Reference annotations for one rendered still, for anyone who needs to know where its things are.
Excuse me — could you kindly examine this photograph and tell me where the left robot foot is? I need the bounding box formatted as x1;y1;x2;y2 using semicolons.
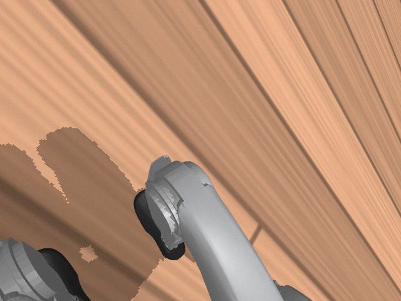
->
38;248;91;301

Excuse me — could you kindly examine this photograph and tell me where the right robot hand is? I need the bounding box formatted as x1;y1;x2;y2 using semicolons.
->
273;280;312;301

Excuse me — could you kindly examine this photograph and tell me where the right robot foot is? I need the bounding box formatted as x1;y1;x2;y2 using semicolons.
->
133;189;185;260

